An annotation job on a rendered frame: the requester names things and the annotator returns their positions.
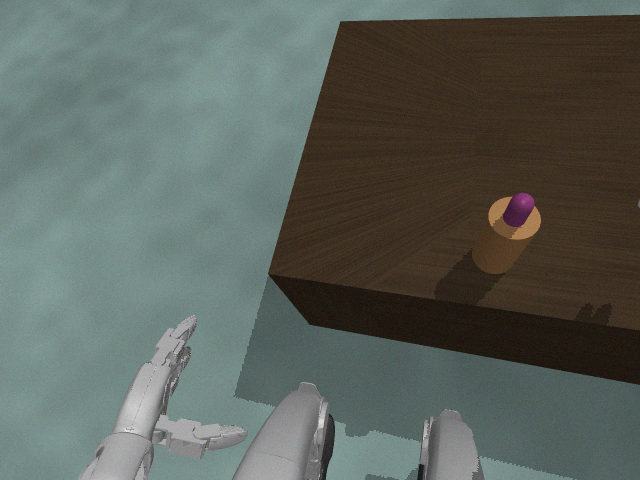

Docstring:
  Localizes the left robot hand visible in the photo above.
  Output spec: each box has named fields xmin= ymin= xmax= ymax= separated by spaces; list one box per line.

xmin=112 ymin=315 xmax=248 ymax=459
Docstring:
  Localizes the left robot arm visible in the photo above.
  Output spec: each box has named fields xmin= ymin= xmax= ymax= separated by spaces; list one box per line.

xmin=78 ymin=433 xmax=154 ymax=480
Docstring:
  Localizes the bottle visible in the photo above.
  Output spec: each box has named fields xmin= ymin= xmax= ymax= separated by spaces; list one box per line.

xmin=472 ymin=193 xmax=541 ymax=274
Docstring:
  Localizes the left robot foot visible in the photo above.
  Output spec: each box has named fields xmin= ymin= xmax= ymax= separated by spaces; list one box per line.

xmin=308 ymin=414 xmax=335 ymax=480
